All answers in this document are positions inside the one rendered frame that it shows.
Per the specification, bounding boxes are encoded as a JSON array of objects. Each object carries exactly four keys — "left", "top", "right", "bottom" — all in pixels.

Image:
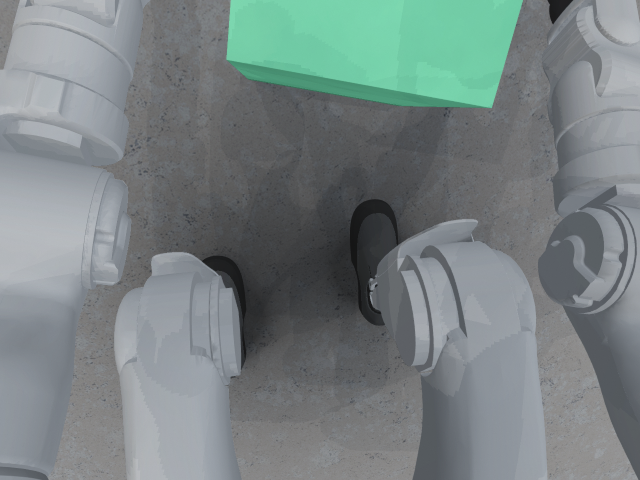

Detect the robot left thigh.
[{"left": 120, "top": 271, "right": 242, "bottom": 480}]

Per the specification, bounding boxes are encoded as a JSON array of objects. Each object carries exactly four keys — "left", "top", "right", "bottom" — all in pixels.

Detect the right robot forearm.
[{"left": 542, "top": 0, "right": 640, "bottom": 218}]

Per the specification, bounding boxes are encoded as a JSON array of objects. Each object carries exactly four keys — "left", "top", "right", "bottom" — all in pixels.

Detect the carton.
[{"left": 226, "top": 0, "right": 523, "bottom": 108}]

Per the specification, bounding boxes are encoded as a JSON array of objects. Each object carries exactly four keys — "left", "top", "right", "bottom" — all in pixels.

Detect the left robot forearm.
[{"left": 0, "top": 0, "right": 150, "bottom": 167}]

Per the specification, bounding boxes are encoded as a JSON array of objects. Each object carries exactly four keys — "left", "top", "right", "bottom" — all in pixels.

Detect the left robot upper arm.
[{"left": 0, "top": 149, "right": 131, "bottom": 480}]

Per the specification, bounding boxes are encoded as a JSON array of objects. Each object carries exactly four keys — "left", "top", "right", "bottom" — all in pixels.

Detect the left robot foot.
[{"left": 202, "top": 256, "right": 246, "bottom": 379}]

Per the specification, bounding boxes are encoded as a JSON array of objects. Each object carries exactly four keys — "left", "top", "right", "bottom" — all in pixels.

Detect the robot right hand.
[{"left": 548, "top": 0, "right": 573, "bottom": 24}]

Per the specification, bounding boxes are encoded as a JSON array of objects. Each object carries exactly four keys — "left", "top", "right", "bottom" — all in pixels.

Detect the right robot upper arm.
[{"left": 538, "top": 204, "right": 640, "bottom": 480}]

